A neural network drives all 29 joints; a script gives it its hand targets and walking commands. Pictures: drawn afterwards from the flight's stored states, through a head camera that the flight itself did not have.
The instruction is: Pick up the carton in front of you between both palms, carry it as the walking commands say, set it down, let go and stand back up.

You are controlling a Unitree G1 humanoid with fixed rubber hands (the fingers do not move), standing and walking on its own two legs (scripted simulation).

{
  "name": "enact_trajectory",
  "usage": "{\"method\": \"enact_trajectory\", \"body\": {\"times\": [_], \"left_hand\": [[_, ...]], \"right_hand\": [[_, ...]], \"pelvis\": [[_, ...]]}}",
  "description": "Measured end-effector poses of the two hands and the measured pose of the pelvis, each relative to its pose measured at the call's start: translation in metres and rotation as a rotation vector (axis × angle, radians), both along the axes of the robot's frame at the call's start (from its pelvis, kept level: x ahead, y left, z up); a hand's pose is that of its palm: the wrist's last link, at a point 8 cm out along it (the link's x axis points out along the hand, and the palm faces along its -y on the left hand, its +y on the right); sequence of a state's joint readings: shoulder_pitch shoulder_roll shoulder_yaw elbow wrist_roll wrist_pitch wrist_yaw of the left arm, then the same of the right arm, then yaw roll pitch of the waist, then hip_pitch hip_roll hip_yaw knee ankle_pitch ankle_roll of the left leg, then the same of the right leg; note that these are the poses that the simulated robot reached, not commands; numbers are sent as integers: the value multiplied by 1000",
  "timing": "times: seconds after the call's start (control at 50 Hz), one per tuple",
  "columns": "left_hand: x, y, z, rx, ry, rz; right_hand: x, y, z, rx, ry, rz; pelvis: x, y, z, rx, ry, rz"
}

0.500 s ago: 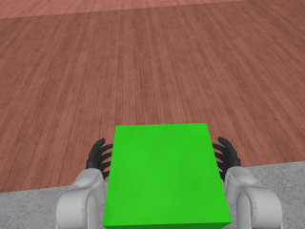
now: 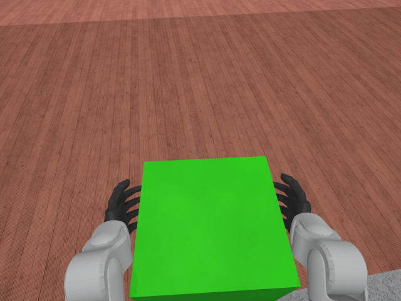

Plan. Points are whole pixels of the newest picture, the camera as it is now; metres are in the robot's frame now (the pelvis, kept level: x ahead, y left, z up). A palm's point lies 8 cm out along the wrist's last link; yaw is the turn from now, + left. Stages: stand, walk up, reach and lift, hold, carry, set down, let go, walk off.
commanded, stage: carry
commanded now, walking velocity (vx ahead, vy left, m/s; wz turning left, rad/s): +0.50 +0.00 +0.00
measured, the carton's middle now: (208, 241) +0.24 +0.00 +0.03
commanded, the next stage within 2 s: none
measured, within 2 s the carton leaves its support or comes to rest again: neither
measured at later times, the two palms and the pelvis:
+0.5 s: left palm (146, 67) +0.66 +0.15 +0.16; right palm (256, 66) +0.68 -0.15 +0.15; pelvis +0.32 -0.02 +0.00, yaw +2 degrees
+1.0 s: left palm (158, 20) +1.03 +0.15 +0.16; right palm (238, 20) +1.01 -0.15 +0.16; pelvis +0.66 +0.01 +0.03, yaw +0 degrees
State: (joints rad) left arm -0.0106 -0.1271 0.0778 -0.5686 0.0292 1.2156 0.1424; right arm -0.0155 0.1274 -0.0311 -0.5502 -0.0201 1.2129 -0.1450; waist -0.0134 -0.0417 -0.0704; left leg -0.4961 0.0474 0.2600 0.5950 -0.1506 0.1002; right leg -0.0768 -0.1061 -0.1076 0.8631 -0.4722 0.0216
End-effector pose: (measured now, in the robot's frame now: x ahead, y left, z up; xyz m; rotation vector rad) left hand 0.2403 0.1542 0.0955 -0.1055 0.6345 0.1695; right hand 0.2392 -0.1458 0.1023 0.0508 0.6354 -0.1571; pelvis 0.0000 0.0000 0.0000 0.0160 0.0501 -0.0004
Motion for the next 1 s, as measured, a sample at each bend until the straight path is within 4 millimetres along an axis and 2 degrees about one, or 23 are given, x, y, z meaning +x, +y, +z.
{"method": "enact_trajectory", "body": {"times": [0.06,0.16,0.24,0.3,0.38,0.48,0.54,0.62,0.72,0.82,0.92,1.0], "left_hand": [[41,4,11,-2,9,-22],[112,7,46,-11,-75,-40],[171,10,67,-18,-127,-13],[222,10,76,-6,-149,3],[300,4,78,32,-143,6],[403,-5,68,55,-124,55],[448,-6,54,50,-50,92],[502,-5,48,20,-20,124],[575,-8,56,-9,-60,116],[650,-8,66,-19,-106,86],[733,-4,67,-31,-153,28],[787,-7,61,-36,-89,-19]], "right_hand": [[34,4,11,3,9,-27],[99,7,47,-3,-74,-47],[163,10,68,7,-127,-33],[219,10,76,13,-149,-14],[303,3,73,10,-143,13],[418,-7,52,37,-123,43],[473,-8,37,63,-49,49],[532,-6,34,114,-15,30],[598,-9,42,120,-52,7],[662,-8,52,117,-101,-18],[730,-4,60,77,-152,-50],[771,-7,57,58,-89,-93]], "pelvis": [[31,9,14,-18,9,-12],[89,15,31,-43,23,-6],[141,14,35,-48,24,5],[182,9,32,-40,20,17],[239,-1,21,-21,16,33],[315,-19,-3,-26,7,47],[344,-27,4,-20,16,42],[385,-33,20,-5,32,39],[447,-32,31,5,56,33],[523,-21,33,0,65,14],[609,-1,20,-5,43,0],[660,10,30,-6,40,5]]}}
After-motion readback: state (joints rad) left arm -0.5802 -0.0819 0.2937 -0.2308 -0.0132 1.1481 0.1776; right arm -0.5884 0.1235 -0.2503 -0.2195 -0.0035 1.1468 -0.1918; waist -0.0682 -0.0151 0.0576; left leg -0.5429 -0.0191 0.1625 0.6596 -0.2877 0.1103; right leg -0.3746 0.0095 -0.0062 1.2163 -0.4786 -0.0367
